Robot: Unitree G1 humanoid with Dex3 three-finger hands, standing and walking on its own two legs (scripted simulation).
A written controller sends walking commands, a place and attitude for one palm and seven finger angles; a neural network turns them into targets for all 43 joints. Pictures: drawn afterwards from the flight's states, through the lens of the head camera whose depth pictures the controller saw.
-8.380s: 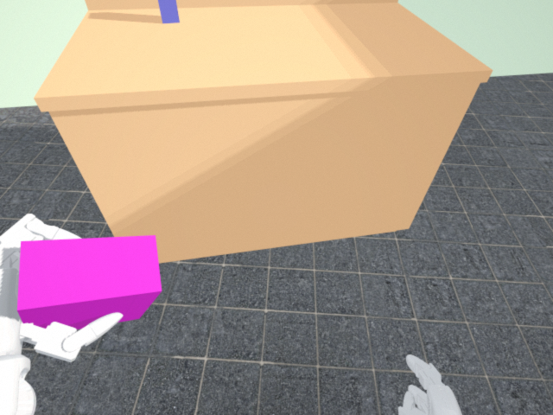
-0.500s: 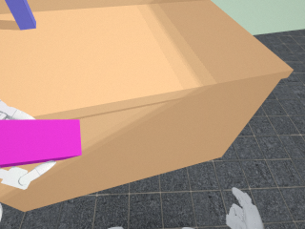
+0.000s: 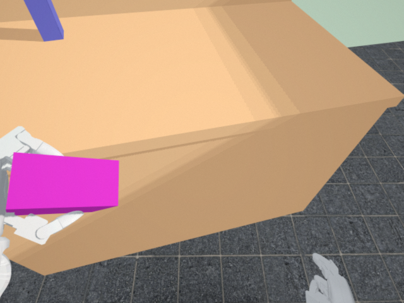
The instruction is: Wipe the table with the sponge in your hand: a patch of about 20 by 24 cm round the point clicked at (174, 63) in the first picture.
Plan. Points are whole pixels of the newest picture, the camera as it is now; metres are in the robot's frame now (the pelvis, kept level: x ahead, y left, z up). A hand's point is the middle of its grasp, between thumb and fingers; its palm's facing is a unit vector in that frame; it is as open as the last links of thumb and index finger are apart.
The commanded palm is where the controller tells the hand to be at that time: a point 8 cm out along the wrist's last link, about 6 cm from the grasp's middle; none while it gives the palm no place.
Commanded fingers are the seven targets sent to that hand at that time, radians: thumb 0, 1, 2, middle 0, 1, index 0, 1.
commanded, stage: come to a stop and stand still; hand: left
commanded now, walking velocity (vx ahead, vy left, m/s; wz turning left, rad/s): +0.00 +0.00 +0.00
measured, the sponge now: (76, 188) +0.24 +0.21 +0.16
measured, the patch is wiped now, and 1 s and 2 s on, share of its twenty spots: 0.00 0.00 0.00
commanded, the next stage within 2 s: look again from close up in 1.00 s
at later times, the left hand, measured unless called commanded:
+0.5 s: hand out of the picture +0.19 +0.32 +0.17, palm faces +0.49 -0.82 -0.30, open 10.4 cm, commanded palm +0.13 +0.34 +0.18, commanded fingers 0.00 0.10 1.30 -1.20 -1.60 -1.20 -1.60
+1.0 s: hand out of the picture +0.21 +0.32 +0.16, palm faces +0.42 -0.83 -0.36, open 10.4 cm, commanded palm +0.16 +0.34 +0.18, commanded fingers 0.00 0.10 1.30 -1.20 -1.60 -1.20 -1.60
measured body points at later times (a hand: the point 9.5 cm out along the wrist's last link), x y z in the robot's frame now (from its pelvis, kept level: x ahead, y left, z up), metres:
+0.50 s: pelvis -0.02 +0.06 +0.01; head -0.03 +0.08 +0.46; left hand +0.16 +0.37 +0.19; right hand +0.16 -0.13 -0.06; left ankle +0.02 +0.12 -0.73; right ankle +0.02 -0.08 -0.73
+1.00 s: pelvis +0.00 +0.06 +0.01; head +0.02 +0.08 +0.46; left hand +0.18 +0.36 +0.18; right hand +0.20 -0.16 -0.05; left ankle +0.02 +0.12 -0.73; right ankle +0.02 -0.08 -0.73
